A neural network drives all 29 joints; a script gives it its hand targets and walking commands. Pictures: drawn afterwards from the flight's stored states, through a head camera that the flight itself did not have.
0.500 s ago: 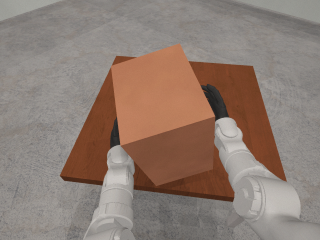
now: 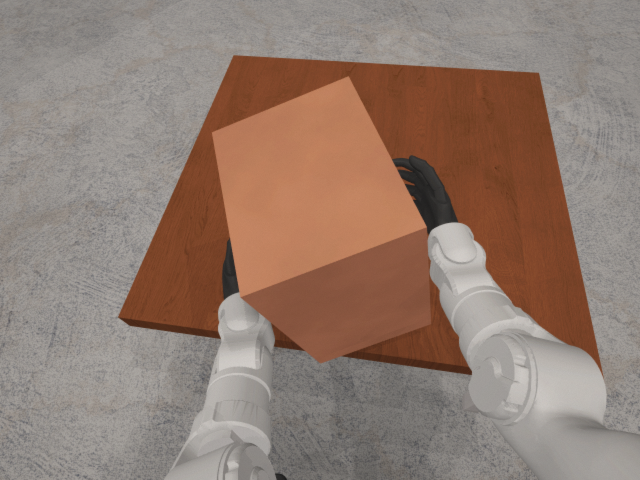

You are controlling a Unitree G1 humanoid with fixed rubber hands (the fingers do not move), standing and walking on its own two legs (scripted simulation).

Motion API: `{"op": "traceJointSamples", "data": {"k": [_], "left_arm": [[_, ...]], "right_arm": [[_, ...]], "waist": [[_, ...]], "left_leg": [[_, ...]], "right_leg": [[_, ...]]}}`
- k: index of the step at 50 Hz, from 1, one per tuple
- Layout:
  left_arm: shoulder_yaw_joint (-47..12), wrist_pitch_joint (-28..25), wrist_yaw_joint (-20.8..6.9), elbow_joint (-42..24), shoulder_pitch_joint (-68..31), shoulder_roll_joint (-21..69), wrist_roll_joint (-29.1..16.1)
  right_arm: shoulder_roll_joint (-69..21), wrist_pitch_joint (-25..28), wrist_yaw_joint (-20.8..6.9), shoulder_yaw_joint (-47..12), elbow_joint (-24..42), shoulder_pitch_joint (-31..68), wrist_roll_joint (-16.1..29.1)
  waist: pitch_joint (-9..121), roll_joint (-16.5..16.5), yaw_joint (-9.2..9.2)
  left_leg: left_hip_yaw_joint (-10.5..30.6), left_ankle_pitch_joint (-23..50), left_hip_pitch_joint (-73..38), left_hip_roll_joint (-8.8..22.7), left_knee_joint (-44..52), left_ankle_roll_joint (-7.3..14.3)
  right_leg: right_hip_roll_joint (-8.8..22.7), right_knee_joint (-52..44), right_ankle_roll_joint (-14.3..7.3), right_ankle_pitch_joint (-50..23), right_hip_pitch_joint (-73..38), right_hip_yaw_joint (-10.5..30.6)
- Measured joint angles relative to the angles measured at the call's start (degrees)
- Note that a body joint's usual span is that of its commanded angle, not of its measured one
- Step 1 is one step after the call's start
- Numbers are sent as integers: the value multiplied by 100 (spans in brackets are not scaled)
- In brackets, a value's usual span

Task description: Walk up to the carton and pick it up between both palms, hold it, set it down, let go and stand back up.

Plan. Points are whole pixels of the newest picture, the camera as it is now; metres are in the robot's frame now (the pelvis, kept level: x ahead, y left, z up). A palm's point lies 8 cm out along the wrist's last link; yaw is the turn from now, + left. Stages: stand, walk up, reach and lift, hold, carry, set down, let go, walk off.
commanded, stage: set down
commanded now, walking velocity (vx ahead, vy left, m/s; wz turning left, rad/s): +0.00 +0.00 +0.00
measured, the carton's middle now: (332, 238) +0.43 +0.04 +0.00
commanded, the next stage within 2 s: none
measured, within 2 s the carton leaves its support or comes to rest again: rests again in 1.44 s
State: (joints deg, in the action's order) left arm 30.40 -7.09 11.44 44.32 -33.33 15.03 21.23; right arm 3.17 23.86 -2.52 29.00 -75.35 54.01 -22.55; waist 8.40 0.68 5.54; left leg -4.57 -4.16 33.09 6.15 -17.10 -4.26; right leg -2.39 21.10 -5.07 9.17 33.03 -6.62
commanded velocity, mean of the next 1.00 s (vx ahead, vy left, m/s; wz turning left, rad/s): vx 0.00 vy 0.00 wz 0.00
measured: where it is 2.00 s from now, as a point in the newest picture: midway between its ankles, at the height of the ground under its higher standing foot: outside the picture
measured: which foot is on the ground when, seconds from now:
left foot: down 0.00-1.00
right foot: down 0.00-1.00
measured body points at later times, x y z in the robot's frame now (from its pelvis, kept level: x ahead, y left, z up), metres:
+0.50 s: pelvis +0.01 +0.02 -0.01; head +0.17 +0.00 +0.41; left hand +0.39 +0.16 -0.05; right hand +0.50 -0.09 -0.02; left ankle +0.01 +0.17 -0.74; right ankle -0.01 -0.06 -0.74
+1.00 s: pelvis -0.02 +0.02 -0.02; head +0.16 -0.01 +0.40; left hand +0.38 +0.16 -0.05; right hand +0.48 -0.10 -0.04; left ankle +0.01 +0.17 -0.74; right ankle -0.01 -0.06 -0.74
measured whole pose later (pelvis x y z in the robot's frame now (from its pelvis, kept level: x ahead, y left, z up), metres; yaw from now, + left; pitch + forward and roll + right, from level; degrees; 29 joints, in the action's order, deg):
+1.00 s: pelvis -0.02 +0.02 -0.02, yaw -2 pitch +34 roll +0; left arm 28.7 -14.7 16.8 49.9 -39.8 17.0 16.7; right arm 12.4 27.5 -4.5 24.7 -86.3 62.3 -18.7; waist 13.7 -1.4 9.9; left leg -5.2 -4.0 52.6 6.5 -22.8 -2.9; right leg -2.4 23.4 -4.1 6.1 51.7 -5.2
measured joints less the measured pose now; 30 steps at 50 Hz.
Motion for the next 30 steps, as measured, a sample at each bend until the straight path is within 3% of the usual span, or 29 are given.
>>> {"op": "traceJointSamples", "data": {"k": [12, 23, 30], "left_arm": [[-109, -260, 313, 178, -222, 72, -205], [-374, -451, 562, 349, -262, 88, -438], [-415, -740, 649, 366, -372, 122, -575]], "right_arm": [[412, 274, -35, -198, -709, 457, 227], [712, 505, -155, -308, -1358, 799, 428], [821, 679, -172, -487, -1353, 884, 496]], "waist": [[170, -48, 69], [375, -108, 265], [576, -163, 349]], "left_leg": [[-44, -172, 572, -24, -287, 62], [-62, -234, 1303, 42, -512, 99], [10, -171, 1793, 79, -574, 76]], "right_leg": [[48, 110, 83, 50, 501, 38], [-11, 34, 102, -75, 1115, 77], [-58, 49, 82, -182, 1594, 77]]}}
